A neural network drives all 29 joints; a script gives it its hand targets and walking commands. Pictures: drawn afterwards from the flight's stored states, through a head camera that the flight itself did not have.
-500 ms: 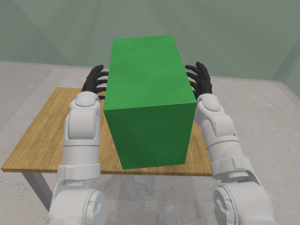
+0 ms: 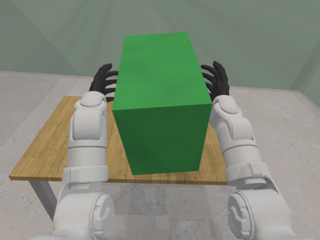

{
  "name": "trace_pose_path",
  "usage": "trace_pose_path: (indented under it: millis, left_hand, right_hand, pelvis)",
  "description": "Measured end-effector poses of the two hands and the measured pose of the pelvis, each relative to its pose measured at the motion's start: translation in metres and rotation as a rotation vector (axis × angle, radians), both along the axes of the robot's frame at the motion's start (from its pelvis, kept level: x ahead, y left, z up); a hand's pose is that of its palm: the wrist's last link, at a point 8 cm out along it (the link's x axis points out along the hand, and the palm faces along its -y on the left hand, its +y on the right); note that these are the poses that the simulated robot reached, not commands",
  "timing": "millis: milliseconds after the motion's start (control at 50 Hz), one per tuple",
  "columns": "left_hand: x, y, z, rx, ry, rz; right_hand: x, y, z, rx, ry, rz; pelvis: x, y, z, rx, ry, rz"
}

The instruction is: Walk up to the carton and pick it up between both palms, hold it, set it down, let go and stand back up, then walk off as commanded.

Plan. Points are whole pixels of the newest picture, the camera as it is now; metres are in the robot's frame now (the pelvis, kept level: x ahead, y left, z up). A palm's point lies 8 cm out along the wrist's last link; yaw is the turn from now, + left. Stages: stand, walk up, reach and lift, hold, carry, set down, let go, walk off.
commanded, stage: hold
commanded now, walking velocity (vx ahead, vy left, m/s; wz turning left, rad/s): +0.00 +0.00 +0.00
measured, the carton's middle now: (160, 101) +0.46 +0.00 +0.17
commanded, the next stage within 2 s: none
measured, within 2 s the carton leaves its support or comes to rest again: neither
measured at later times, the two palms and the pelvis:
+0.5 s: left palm (100, 100) +0.38 +0.15 +0.22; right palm (214, 99) +0.40 -0.13 +0.23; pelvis +0.02 +0.00 +0.00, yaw +0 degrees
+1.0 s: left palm (100, 96) +0.39 +0.15 +0.23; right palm (214, 94) +0.41 -0.12 +0.24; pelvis +0.01 +0.00 +0.00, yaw +0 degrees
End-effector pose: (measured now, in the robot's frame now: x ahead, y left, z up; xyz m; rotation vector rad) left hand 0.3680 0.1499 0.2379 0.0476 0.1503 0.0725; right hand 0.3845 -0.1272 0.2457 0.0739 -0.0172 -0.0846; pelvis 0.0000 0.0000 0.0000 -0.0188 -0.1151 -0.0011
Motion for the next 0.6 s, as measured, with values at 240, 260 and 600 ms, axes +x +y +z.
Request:
trace_pose_path:
  millis: [240,260,600]
  left_hand:
    - [0.028,-0.001,-0.016,0.003,0.034,0.015]
    - [0.028,-0.001,-0.018,0.009,0.038,0.020]
    - [-0.006,0.000,-0.011,0.048,0.014,0.032]
  right_hand:
    - [0.029,0.001,-0.011,-0.019,0.023,-0.006]
    - [0.030,0.001,-0.013,-0.021,0.027,-0.004]
    - [-0.001,0.002,-0.014,-0.035,0.014,0.005]
  pelvis:
    - [0.021,-0.002,0.001,0.001,0.028,0.000]
    - [0.022,-0.002,0.001,0.001,0.030,0.000]
    - [0.007,-0.002,0.000,0.002,0.007,0.002]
